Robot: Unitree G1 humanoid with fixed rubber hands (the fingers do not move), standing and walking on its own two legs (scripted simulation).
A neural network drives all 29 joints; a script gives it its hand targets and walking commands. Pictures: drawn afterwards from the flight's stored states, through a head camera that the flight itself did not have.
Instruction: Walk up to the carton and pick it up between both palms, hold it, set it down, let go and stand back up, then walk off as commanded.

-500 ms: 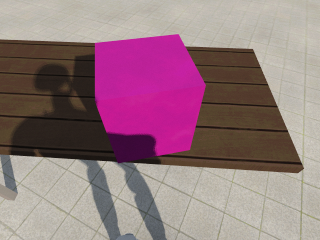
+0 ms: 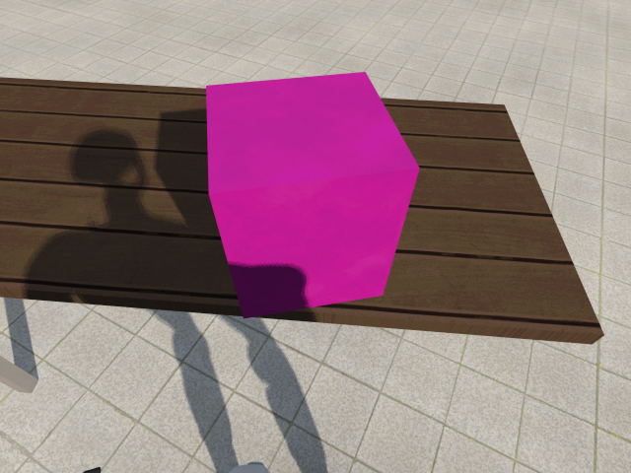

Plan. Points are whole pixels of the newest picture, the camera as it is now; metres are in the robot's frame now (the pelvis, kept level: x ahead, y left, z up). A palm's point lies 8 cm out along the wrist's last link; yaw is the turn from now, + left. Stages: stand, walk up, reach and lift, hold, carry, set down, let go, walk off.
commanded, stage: walk up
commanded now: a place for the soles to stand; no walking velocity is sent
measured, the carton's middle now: (302, 199) +0.45 +0.04 +0.09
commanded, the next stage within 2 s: reach and lift in 1.30 s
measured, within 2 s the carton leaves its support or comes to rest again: neither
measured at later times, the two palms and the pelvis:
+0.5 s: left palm out of the picture +0.07 +0.34 -0.09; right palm out of the picture +0.08 -0.32 -0.09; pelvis -0.01 +0.02 +0.00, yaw +1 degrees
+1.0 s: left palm out of the picture +0.07 +0.35 -0.08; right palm out of the picture +0.10 -0.30 -0.09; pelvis +0.00 +0.02 +0.00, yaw +1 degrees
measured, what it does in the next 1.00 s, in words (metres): stands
